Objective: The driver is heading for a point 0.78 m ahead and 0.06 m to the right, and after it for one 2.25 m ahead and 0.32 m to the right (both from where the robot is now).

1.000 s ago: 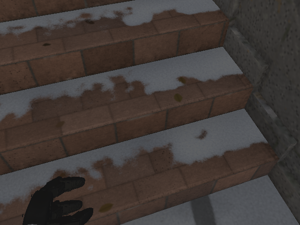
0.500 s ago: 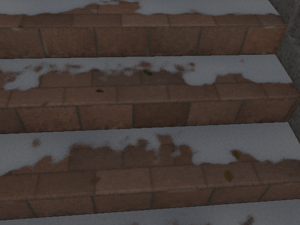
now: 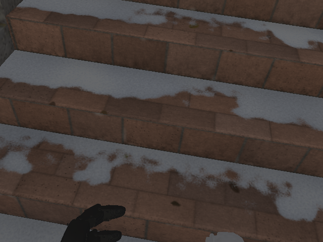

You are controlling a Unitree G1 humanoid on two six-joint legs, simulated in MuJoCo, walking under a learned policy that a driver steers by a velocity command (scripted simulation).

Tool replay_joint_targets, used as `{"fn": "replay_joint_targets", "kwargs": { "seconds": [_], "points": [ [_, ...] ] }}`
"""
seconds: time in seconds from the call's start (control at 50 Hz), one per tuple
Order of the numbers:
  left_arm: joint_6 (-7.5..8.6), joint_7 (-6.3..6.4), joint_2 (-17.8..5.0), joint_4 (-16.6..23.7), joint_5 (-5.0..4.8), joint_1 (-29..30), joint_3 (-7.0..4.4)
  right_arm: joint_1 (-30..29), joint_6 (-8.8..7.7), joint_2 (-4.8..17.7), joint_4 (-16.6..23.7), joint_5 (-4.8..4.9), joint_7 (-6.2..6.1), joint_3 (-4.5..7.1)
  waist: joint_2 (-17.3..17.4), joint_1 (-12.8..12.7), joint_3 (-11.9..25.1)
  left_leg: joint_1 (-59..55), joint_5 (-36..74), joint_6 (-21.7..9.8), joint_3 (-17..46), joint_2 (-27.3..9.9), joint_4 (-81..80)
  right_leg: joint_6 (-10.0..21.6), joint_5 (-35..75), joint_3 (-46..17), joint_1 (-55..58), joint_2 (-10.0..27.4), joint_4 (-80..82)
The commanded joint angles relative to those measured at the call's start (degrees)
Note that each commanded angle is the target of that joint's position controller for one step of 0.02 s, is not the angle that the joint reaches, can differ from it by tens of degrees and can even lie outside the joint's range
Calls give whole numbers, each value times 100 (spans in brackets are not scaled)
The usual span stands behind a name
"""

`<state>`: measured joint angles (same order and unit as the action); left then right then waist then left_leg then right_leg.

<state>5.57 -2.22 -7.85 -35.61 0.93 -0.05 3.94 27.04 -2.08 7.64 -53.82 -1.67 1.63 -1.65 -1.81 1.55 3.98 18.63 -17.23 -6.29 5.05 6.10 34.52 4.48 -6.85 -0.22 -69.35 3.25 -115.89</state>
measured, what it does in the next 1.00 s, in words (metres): climbs: right foot 0.15 m higher, then left foot 0.17 m higher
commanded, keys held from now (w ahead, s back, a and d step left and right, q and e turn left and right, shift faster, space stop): w+q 0.20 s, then w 0.36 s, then w+e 0.44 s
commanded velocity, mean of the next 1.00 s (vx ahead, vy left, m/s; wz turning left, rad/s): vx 0.50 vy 0.00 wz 0.11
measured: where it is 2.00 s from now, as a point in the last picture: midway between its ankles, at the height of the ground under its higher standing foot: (134, 74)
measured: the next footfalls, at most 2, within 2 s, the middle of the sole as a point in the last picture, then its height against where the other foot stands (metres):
right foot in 0.24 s outside the picture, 0.15 m higher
left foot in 0.66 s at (87, 232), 0.17 m higher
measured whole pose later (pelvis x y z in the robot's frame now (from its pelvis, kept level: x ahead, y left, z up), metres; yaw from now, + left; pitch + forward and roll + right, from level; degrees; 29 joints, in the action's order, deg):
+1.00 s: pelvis +0.54 +0.15 +0.15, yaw +4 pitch +6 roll -1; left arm 2.2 -0.4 -13.7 -42.0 -2.4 -14.1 -1.3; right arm 11.0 -0.9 14.6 -51.7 -2.8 -0.4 2.3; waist 0.6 -4.5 0.8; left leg 2.6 -23.8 4.0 -8.0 -6.3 21.4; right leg 1.6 -35.7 0.9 -61.2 1.3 -116.0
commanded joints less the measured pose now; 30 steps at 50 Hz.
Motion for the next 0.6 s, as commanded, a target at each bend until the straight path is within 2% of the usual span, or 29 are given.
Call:
{"fn": "replay_joint_targets", "kwargs": {
  "seconds": [0.02, 0.04, 0.06, 0.08, 0.1, 0.12, 0.14, 0.16, 0.18, 0.2, 0.22, 0.24, 0.26, 0.28, 0.3, 0.32, 0.34, 0.36, 0.38, 0.4, 0.42, 0.44, 0.46, 0.48, 0.5, 0.54, 0.56, 0.58, 0.6],
  "points": [
    [-8, 61, 195, 326, -78, -85, 161, -173, -11, 628, 202, -27, -54, 73, 650, -258, -716, 144, -184, -413, 1731, -1155, -1463, -238, -227, 211, -1376, 17, -1187],
    [55, 49, 301, 644, 20, 579, 273, 67, 47, 636, 72, 128, -43, 84, 485, -78, -789, 97, -437, -226, 1746, -979, -1513, -242, -122, 342, -1491, 69, -145],
    [119, 69, 307, 897, 71, 1220, 319, 402, 106, 551, -21, 153, -90, 60, 488, 222, -834, 45, -274, -222, 1837, -954, -1662, -293, 1, 591, -1443, 0, 571],
    [181, 85, 286, 1054, 97, 1540, 342, 676, 129, 514, -87, 117, -158, 49, 565, 395, -717, -88, -34, -327, 2040, -1032, -1824, -379, 234, 733, -1336, -65, 1083],
    [194, 105, 384, 1290, 151, 2026, 429, 697, 158, 657, -1, 183, -288, 131, 593, 516, -671, 239, 588, -579, 2263, -1280, -2652, -486, -118, 1072, -626, -72, 1950],
    [183, 133, 393, 1424, 146, 2038, 423, 699, 165, 762, -30, 132, -389, 173, 863, 414, -479, -32, 1254, -695, 2291, -1388, -2886, -492, -189, 1008, -55, -5, 2489],
    [140, 148, 306, 1138, 31, 1356, 322, 386, 147, 750, -5, 162, -440, 207, 1134, 72, -33, -670, 2287, -715, 1779, -1412, -2784, -389, -384, 1049, 655, -44, 2953],
    [159, 188, 61, 962, 51, 951, 192, -69, 172, 765, 97, 189, -471, 204, 1211, -292, 377, -650, 4877, -474, 1001, -1142, -2531, -155, -494, 1367, 1913, -360, 3648],
    [191, 222, -249, 861, 24, 383, 15, -104, 141, 994, 222, 109, -491, 285, 1495, -578, 787, -768, 7200, -549, 1140, -1336, -2154, -74, -961, 1308, 3240, -653, 4184],
    [166, 234, -809, 706, -22, -359, -252, -276, 75, 1360, 310, 131, -492, 366, 1773, -1033, 1028, -1409, 9302, -505, 1280, -1494, -1497, -12, -1625, 1095, 3889, -817, 4790],
    [132, 194, -1276, 453, -80, -1245, -444, -615, 33, 1522, 324, 132, -476, 402, 1892, -1445, 1263, -2039, 10124, -491, 1149, -1559, -499, 164, -1699, 448, 4432, -692, 5863],
    [105, 186, -1562, 167, -37, -2222, -574, -1077, -85, 1477, 508, 5, -463, 413, 1325, -1862, 1918, -1501, 9316, -567, 1118, -1370, 966, 461, -2067, -778, 5959, -78, 6672],
    [48, 216, -1864, -303, 286, -2870, -662, -940, -261, 659, 777, 66, -259, 303, -1617, -1336, 2436, 669, 4431, -312, 978, -166, 3151, 1313, -1691, -3802, 7810, 1236, 8679],
    [-94, 456, -1553, -550, 308, -2865, -673, -703, -357, 515, 735, -108, -11, 263, -2415, -1228, 2261, 1980, 633, 0, 1526, 628, 5691, 1913, -1965, -6656, 7812, 1964, 10152],
    [-214, 558, -786, -769, 107, -2504, -508, -1113, -398, 612, 938, 11, 210, 327, -1430, -965, 858, 2860, 395, 1, 1448, 338, 7045, 1654, -3078, -6035, 6795, 1920, 10125],
    [-246, 537, -258, -1042, 89, -2266, -370, -1666, -340, 401, 1427, 119, 299, 188, -523, -638, -143, 3287, 514, -66, 1137, 147, 7524, 1331, -3508, -4794, 5647, 1807, 9911],
    [-214, 453, 134, -1379, 143, -2096, -248, -1701, -260, 88, 1515, 48, 339, 32, 127, -211, -685, 3457, 551, -206, 881, -1, 8094, 1047, -3141, -3665, 4636, 1571, 9670],
    [-156, 372, 446, -1531, 187, -1855, -179, -1290, -162, 51, 1472, 125, 313, 13, 445, 201, -770, 3472, 683, -313, 934, -181, 8259, 750, -2716, -2662, 4202, 1304, 9470],
    [-131, 260, 554, -1695, 171, -1763, -160, -979, -95, -25, 1385, 263, 303, -39, 479, 408, -821, 3592, 653, -370, 865, -237, 8507, 558, -2295, -1948, 3968, 1126, 9528],
    [-116, 168, 458, -1830, 127, -1825, -179, -867, -71, -169, 1381, 352, 262, -120, 451, 483, -931, 3957, 641, -392, 812, -316, 8540, 472, -1869, -1331, 3983, 992, 9628],
    [-103, 65, 215, -1836, 104, -1762, -232, -842, -96, -263, 1455, 318, 237, -213, 565, 573, -874, 4086, 1031, -359, 812, -422, 8223, 377, -1471, -787, 3918, 859, 9559],
    [-106, 23, 86, -1799, 127, -1646, -242, -952, -103, -207, 1520, 334, 214, -230, 524, 595, -881, 4121, 1288, -270, 702, -479, 7753, 342, -1402, -330, 3713, 742, 9595],
    [-105, 5, -145, -1766, 135, -1698, -269, -1245, -90, -70, 1635, 291, 183, -244, 466, 449, -863, 4126, 1637, -84, 332, -467, 7243, 467, -1497, -27, 3588, 667, 9741],
    [-85, 59, -217, -1726, 96, -1838, -259, -1671, -82, -61, 1803, 218, 98, -279, 479, 306, -832, 4044, 1852, 149, 139, -532, 6718, 578, -1696, 42, 3422, 647, 9892],
    [-33, 98, -348, -1698, 138, -1933, -257, -1880, -47, 39, 1828, 197, 15, -253, 268, 158, -710, 3911, 2016, 349, -185, -584, 6451, 736, -1615, 73, 3460, 650, 10016],
    [34, 182, -669, -1732, 111, -2372, -320, -2000, -22, 79, 1843, 186, -137, -216, -186, -14, -331, 4309, 2285, 561, -381, -983, 6279, 865, -1343, -329, 4507, 914, 10050],
    [5, 221, -696, -1774, 63, -2650, -336, -2081, -20, 97, 1845, 190, -163, -201, -285, -166, -182, 4590, 2317, 594, -481, -1154, 6199, 861, -1188, -493, 5221, 1045, 10000],
    [-44, 289, -671, -1823, 29, -3061, -332, -2507, -48, 206, 1941, 202, -175, -174, -377, -470, -232, 5054, 2149, 656, -599, -1331, 6076, 861, -1159, -746, 5921, 1154, 10046],
    [-68, 361, -693, -1905, 31, -3313, -372, -3027, -110, 160, 2060, 163, -150, -194, -469, -657, -464, 5490, 1943, 707, -615, -1491, 5886, 855, -1067, -1056, 6435, 1267, 10172]
  ]
}}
